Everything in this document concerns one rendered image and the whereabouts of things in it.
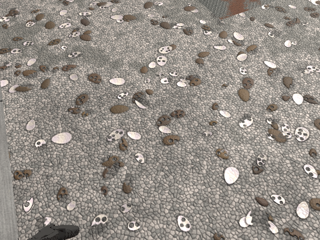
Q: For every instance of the left robot hand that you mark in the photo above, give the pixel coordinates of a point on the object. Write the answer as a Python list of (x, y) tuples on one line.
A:
[(56, 232)]

